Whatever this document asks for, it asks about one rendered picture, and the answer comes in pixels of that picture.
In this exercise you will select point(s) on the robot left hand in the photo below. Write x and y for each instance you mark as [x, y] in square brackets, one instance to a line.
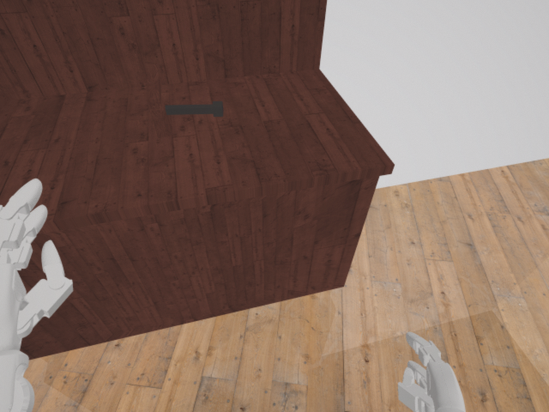
[18, 229]

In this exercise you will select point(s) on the tap lever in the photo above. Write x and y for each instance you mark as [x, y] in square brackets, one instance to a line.
[216, 109]

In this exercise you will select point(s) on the left robot forearm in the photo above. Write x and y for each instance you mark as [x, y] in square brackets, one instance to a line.
[16, 393]

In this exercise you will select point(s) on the robot right hand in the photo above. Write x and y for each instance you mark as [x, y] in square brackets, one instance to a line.
[437, 385]

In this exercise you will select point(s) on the counter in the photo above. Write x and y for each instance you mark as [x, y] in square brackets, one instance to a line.
[161, 220]

